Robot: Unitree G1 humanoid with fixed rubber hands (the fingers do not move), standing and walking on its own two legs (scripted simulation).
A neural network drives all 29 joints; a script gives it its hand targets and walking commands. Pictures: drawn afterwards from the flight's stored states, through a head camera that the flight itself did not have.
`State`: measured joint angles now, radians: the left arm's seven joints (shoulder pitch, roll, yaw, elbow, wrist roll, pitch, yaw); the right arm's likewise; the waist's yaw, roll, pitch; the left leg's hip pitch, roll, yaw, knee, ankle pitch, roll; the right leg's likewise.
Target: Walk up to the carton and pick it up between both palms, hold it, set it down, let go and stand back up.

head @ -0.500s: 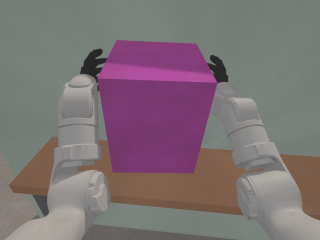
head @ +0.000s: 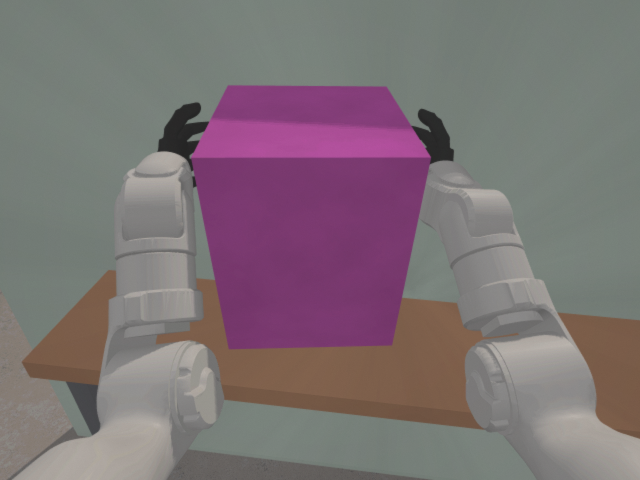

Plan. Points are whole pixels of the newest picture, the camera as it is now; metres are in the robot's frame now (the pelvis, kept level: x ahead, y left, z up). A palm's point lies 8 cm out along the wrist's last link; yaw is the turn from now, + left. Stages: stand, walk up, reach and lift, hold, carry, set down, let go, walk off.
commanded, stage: hold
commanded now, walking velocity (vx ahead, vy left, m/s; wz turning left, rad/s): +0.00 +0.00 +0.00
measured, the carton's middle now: (309, 214) +0.37 -0.01 +0.24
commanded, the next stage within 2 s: set down in 0.28 s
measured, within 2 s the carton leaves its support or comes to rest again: neither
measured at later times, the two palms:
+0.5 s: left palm (185, 143) +0.38 +0.13 +0.33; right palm (441, 160) +0.36 -0.16 +0.32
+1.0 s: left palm (182, 206) +0.39 +0.15 +0.24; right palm (408, 223) +0.38 -0.14 +0.22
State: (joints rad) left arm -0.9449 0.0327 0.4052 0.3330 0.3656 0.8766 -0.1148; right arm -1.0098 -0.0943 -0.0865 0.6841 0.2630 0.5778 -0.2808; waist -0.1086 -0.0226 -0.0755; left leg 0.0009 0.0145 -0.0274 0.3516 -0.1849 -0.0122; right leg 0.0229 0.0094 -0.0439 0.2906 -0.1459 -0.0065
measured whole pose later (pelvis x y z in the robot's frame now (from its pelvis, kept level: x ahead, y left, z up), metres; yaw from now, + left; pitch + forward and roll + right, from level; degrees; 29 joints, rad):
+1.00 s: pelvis +0.01 +0.01 +0.00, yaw +2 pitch -12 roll -1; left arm -0.80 -0.02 0.32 0.27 0.37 0.59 -0.08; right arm -0.77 0.02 -0.20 0.65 0.05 0.10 -0.18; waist -0.12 -0.09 0.10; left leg 0.06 0.00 -0.04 0.36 -0.21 0.01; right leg 0.12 -0.01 -0.07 0.25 -0.15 0.01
